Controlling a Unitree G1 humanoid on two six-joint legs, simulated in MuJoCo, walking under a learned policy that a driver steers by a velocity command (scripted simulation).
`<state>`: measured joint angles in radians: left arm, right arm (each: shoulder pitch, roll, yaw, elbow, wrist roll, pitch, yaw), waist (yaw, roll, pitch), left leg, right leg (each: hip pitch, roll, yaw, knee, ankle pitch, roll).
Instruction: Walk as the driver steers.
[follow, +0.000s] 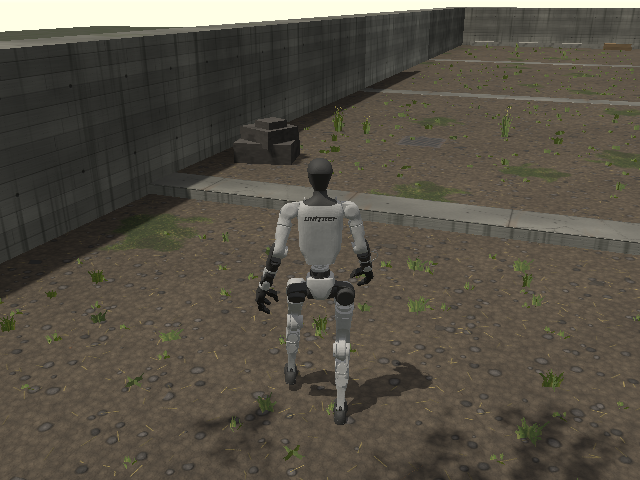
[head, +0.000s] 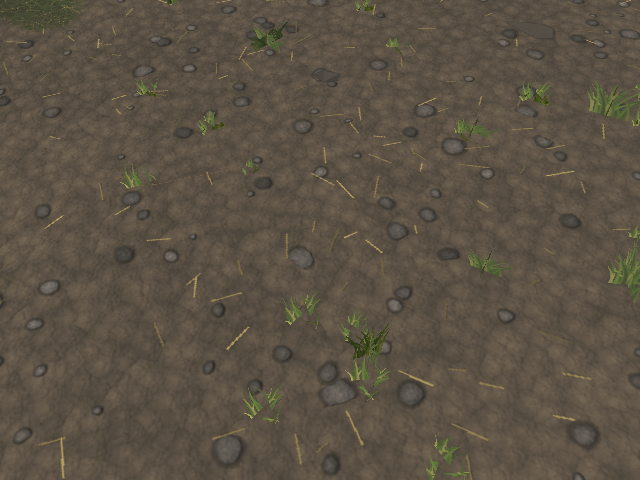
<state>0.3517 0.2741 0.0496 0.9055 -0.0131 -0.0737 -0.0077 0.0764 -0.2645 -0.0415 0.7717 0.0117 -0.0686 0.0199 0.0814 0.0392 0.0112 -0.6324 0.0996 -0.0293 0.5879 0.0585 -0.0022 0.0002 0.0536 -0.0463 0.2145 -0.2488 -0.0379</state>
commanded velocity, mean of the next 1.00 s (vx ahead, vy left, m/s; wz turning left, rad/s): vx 0.11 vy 0.00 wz -0.28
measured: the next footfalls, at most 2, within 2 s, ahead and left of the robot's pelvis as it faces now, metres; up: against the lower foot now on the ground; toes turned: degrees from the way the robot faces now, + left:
left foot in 0.10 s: +0.24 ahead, +0.14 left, +0.00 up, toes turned +2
right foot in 0.52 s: +0.21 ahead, -0.09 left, +0.00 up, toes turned -7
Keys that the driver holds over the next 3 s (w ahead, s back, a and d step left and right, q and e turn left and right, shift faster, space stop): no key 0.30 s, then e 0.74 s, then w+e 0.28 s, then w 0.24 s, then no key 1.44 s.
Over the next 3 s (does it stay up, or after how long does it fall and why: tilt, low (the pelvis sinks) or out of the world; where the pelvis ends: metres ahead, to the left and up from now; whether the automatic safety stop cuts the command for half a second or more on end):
stays up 0.45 -0.25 -0.01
